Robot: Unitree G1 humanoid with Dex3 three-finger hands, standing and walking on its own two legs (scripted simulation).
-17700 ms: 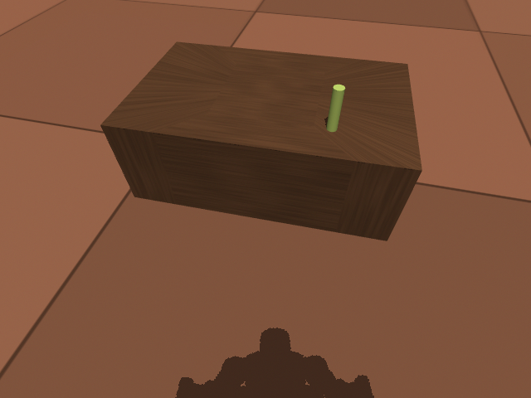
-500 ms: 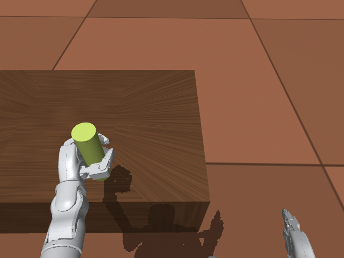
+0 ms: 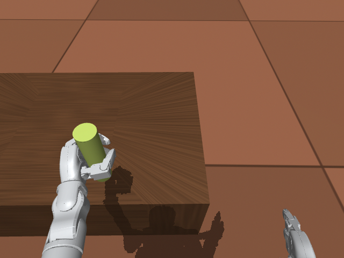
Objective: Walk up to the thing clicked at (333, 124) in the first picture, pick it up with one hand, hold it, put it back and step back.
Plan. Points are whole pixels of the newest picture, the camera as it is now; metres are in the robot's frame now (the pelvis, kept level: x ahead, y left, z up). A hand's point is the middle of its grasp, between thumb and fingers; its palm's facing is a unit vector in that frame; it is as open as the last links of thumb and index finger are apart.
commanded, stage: hold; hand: left
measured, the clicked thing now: (95, 156) +0.33 +0.18 +0.07
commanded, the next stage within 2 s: crouch in 0.06 s
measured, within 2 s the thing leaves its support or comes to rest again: neither
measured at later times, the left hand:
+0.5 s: hand (106, 156) +0.36 +0.17 +0.03, palm faces +0.16 -0.99 +0.02, open 5.9 cm
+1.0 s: hand (115, 146) +0.45 +0.18 -0.06, palm faces +0.17 -0.99 +0.00, open 5.8 cm
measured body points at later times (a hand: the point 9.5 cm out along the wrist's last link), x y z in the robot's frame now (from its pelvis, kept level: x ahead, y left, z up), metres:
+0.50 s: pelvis -0.01 +0.00 -0.01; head +0.05 +0.01 +0.44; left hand +0.35 +0.22 +0.03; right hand +0.15 -0.25 -0.06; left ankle -0.02 +0.12 -0.70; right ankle +0.03 -0.13 -0.70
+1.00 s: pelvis -0.03 +0.00 -0.07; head +0.10 +0.04 +0.36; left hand +0.43 +0.23 -0.06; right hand +0.12 -0.26 -0.06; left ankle -0.02 +0.12 -0.70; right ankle +0.03 -0.13 -0.70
